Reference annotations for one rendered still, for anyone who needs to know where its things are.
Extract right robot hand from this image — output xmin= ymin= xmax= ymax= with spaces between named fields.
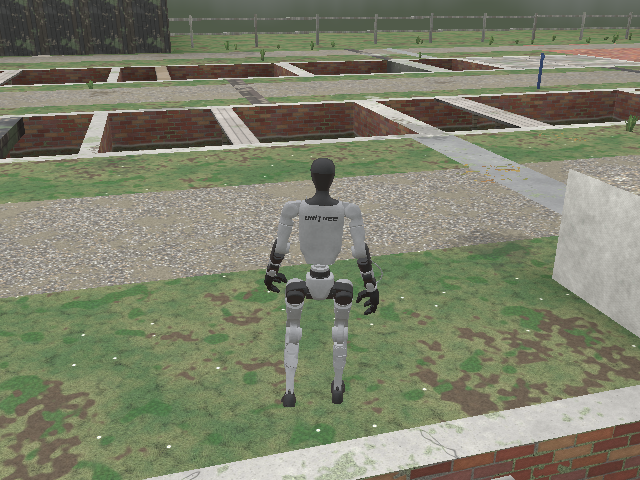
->
xmin=356 ymin=289 xmax=379 ymax=315

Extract left robot upper arm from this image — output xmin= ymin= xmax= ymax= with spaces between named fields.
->
xmin=275 ymin=200 xmax=301 ymax=255

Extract robot right forearm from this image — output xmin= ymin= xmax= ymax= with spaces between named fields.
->
xmin=357 ymin=243 xmax=377 ymax=292

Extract robot left forearm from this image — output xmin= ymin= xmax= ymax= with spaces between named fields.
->
xmin=266 ymin=239 xmax=285 ymax=277

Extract right robot upper arm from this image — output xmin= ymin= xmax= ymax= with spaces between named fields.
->
xmin=343 ymin=202 xmax=367 ymax=259

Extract left robot shin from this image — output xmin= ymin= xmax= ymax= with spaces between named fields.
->
xmin=284 ymin=327 xmax=299 ymax=395

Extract left robot hand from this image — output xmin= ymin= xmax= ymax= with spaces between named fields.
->
xmin=264 ymin=273 xmax=287 ymax=293

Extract left robot foot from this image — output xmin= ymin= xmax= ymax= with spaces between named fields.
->
xmin=281 ymin=391 xmax=296 ymax=407

